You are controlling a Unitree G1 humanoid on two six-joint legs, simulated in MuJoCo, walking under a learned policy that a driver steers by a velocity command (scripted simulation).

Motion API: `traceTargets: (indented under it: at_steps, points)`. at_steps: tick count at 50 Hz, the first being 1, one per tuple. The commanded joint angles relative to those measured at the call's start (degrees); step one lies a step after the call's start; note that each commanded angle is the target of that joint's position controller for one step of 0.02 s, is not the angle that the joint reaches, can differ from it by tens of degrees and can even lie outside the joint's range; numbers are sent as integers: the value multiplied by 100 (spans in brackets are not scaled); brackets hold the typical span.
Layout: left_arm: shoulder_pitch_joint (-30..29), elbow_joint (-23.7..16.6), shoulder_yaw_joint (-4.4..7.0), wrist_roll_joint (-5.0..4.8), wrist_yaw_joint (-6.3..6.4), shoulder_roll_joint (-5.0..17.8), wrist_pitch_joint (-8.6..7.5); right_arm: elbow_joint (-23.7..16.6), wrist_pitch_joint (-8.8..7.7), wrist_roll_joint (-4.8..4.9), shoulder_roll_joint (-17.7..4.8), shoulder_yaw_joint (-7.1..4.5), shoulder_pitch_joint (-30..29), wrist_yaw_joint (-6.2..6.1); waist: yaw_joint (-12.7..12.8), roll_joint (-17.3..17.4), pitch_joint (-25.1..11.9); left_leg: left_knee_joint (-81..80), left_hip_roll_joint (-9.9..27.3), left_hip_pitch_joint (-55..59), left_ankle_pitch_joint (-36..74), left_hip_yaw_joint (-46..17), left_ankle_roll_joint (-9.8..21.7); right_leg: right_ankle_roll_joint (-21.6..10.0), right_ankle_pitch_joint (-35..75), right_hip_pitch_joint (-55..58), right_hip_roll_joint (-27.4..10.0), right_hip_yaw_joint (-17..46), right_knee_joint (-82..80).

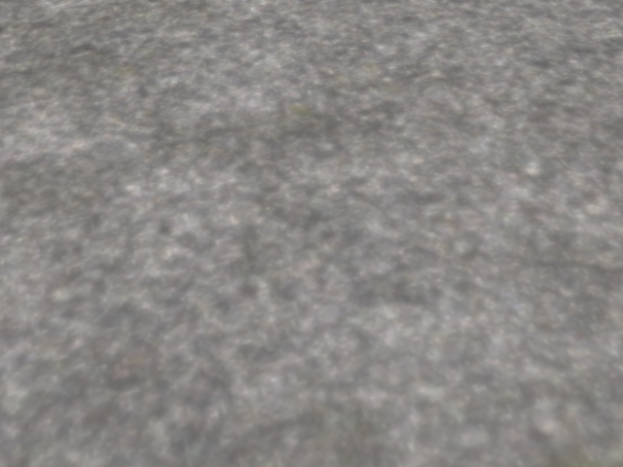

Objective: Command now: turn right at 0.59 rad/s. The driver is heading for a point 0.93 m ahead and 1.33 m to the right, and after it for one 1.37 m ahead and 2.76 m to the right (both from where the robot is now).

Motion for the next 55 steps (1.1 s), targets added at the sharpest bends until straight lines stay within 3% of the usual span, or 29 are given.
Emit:
traceTargets:
  at_steps: [1,2,3,4,6,10,15,19,21,22,23,24,25,27,28,30,32,38,40,42,43,44,45,46,47,48,49,51,55]
  points:
    - [695,-374,379,245,29,1374,-257,-668,-106,-117,-581,-138,-539,-74,546,-1355,-1049,2748,-549,-2019,-1704,-758,-139,-1871,3244,1586,-2217,3050,-1365]
    - [445,-324,302,221,42,1200,-341,-620,-86,-10,-669,-181,-488,-80,345,-1157,-852,2924,-452,-1993,-1231,-897,-58,-1565,2840,1356,-1879,2513,-1369]
    - [126,-337,283,113,82,1067,-362,-486,-69,-11,-664,-212,-335,-114,189,-892,-738,2784,-394,-1983,-756,-932,-53,-1232,2362,1249,-1528,2166,-1343]
    - [-91,-362,226,9,119,939,-343,-445,-50,-52,-710,-235,-282,-145,118,-917,-670,2643,-383,-1972,-435,-949,-99,-1074,2361,1177,-1389,2028,-1320]
    - [-142,-383,170,36,183,877,-296,-403,-67,-58,-624,-230,-149,-113,30,-973,-801,2725,-557,-1589,-21,-871,-202,-1064,2715,949,-1183,1862,-1293]
    - [3,-329,200,25,248,947,-265,-448,-98,-9,-428,-150,-308,-74,139,-947,-823,1607,-680,-1472,226,-917,-281,-1070,2373,1136,-1080,2030,-1209]
    - [-59,-342,256,29,218,1080,-205,-509,-159,30,-445,-136,-419,10,224,-1082,-741,543,-845,-823,85,-1020,-226,-1108,1842,791,-1044,2613,-1123]
    - [-218,-364,263,-35,171,1068,-158,-519,-252,67,-485,-165,-255,96,162,-1130,-799,-364,-946,-303,127,-1044,-95,-1013,2195,836,-938,3115,-896]
    - [-421,-399,238,-121,198,991,-129,-410,-299,47,-481,-201,89,116,-93,-1044,-853,-1616,-893,465,1134,-934,48,-714,1935,612,-657,3076,-617]
    - [-260,-393,189,-99,214,808,-134,-399,-295,-14,-717,-265,221,88,-41,-679,-986,-1847,-281,1142,1690,-1339,271,-412,1015,150,-385,2813,-205]
    - [141,-403,116,-31,199,523,-158,-491,-239,-112,-1190,-337,2,47,347,835,-947,-1936,889,1600,2809,-2582,926,-13,-1002,-790,469,1751,932]
    - [98,-396,256,-31,222,940,-200,-509,-242,-257,-1082,-324,55,71,160,1256,-742,-2095,1614,1245,3224,-3426,1778,295,-2185,-1419,703,1192,2204]
    - [239,-284,383,-10,227,1276,-202,-587,-258,-203,-814,-228,-140,57,243,775,-650,-2062,1597,1072,3035,-3087,1864,458,-1873,-1477,356,1179,3081]
    - [341,-70,403,-39,247,1105,-96,-652,-230,-64,-502,-135,-482,-4,310,517,-460,-1966,902,1010,2396,-2104,1426,661,-1184,-1607,239,1032,3610]
    - [327,-66,370,-48,236,971,-54,-650,-215,-21,-465,-108,-484,-34,243,553,-392,-1954,811,1053,2508,-1863,1409,750,-961,-1730,209,964,3786]
    - [113,-180,298,-104,198,750,-52,-609,-155,-66,-505,-104,-308,-87,97,673,-369,-2012,637,1185,2669,-1414,1453,853,-717,-1773,128,626,3486]
    - [-175,-327,238,-105,177,640,-75,-552,-103,-98,-603,-141,-54,-120,-114,765,-481,-1992,770,1631,2879,-1328,1568,923,-700,-1871,-25,486,2951]
    - [-178,-459,144,-43,46,548,-66,-512,-22,-2,-977,-277,-147,-4,-144,856,-709,-1882,1029,1442,3309,-813,1575,767,-672,-739,-251,-48,1337]
    - [-82,-463,163,-48,5,573,-36,-456,-32,84,-1021,-287,-115,33,-92,857,-706,-1709,1093,1395,3273,-784,1497,610,-494,-409,-196,-135,722]
    - [332,-317,192,-22,-15,543,-34,-392,-44,213,-946,-247,-210,45,205,696,-741,-1219,954,1077,2991,-580,1182,282,479,446,-19,-268,-621]
    - [515,-263,247,-3,26,726,-43,-235,-76,193,-708,-167,134,71,230,238,-813,-709,711,549,2322,-279,769,89,1341,1238,-81,41,-1172]
    - [681,-346,345,16,120,1261,-70,-342,-99,-123,-241,8,233,110,96,-1354,-1052,791,130,-719,-68,266,146,-346,3346,2274,-1454,1827,-1259]
    - [470,-458,304,201,98,1370,-192,-542,-81,-125,-331,-6,-161,41,240,-1806,-1007,1916,-428,-1430,-1707,-167,-105,-1565,3873,1608,-2458,2757,-1190]
    - [460,-425,223,245,50,1068,-314,-496,-35,-12,-679,-112,-316,-9,426,-1203,-1008,2552,-295,-1395,-1643,-582,-127,-1709,3517,1391,-2205,2391,-1278]
    - [247,-317,144,224,42,887,-392,-447,-9,51,-693,-137,-280,-13,267,-1138,-821,2653,-239,-1384,-1274,-703,-89,-1408,3097,1233,-1821,1899,-1277]
    - [9,-290,135,162,57,838,-416,-300,13,34,-672,-154,-146,-46,168,-936,-748,2539,-210,-1412,-896,-733,-95,-1128,2600,1241,-1528,1633,-1304]
    - [-174,-271,79,94,76,729,-429,-252,43,-8,-698,-165,-98,-66,118,-974,-653,2484,-209,-1372,-544,-739,-154,-1032,2833,1179,-1436,1491,-1297]
    - [-267,-214,-30,124,117,512,-444,-136,51,18,-578,-140,127,-39,-1,-977,-777,2460,-285,-936,-61,-703,-249,-1030,3228,1034,-1270,1206,-1308]
    - [-325,-61,-51,147,126,469,-436,-123,77,23,-347,-26,-8,-32,110,-935,-678,1100,-245,-498,62,-675,-286,-1005,2496,1057,-1173,1165,-1359]
Keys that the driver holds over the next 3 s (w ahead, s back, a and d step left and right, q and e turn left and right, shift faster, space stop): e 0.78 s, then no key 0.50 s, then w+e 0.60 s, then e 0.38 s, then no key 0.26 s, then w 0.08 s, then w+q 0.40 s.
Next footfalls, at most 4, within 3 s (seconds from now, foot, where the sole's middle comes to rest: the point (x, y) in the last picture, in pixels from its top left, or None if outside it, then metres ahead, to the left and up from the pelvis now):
0.44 left None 0.09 0.11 -0.77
0.86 right None -0.03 -0.13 -0.77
1.26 left None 0.09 0.07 -0.77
1.64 right None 0.01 -0.23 -0.77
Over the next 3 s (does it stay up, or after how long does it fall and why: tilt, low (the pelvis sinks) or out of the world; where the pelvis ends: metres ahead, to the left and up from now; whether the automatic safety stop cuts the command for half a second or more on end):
stays up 0.30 -0.44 0.00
